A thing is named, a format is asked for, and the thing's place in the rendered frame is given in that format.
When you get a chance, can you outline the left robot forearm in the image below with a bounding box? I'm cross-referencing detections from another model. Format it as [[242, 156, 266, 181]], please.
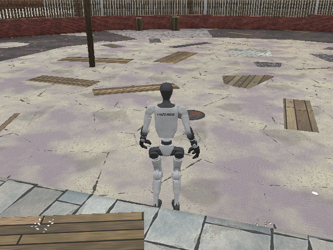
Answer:
[[140, 126, 148, 142]]

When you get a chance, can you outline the right robot upper arm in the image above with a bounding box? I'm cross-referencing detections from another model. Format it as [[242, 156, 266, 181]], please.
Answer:
[[177, 105, 191, 135]]

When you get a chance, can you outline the left robot upper arm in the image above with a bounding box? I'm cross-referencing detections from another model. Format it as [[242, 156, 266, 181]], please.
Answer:
[[142, 105, 156, 133]]

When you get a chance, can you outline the robot head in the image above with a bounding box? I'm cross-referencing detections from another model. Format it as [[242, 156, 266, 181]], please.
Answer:
[[157, 82, 175, 108]]

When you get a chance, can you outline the robot right thigh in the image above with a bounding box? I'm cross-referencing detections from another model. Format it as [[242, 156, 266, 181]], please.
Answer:
[[172, 145, 184, 180]]

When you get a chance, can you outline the right robot forearm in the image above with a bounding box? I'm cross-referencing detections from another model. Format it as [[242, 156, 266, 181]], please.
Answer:
[[187, 127, 198, 148]]

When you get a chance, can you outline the robot right hand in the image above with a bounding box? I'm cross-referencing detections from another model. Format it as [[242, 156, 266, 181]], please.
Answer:
[[188, 146, 200, 159]]

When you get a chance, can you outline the robot left hand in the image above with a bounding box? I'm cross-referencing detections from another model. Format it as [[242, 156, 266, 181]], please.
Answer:
[[139, 139, 151, 149]]

